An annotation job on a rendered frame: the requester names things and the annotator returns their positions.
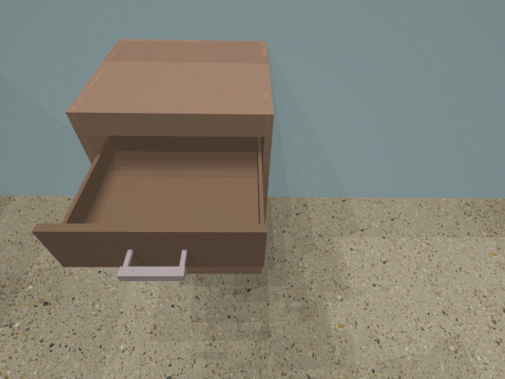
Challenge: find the handle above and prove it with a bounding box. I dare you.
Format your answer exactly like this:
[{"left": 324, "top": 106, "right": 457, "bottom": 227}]
[{"left": 117, "top": 250, "right": 188, "bottom": 281}]

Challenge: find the cabinet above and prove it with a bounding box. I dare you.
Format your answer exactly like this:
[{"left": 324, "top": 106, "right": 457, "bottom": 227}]
[{"left": 66, "top": 39, "right": 274, "bottom": 274}]

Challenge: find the drawer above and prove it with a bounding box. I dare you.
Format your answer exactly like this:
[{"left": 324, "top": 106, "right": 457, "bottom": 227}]
[{"left": 32, "top": 136, "right": 267, "bottom": 267}]

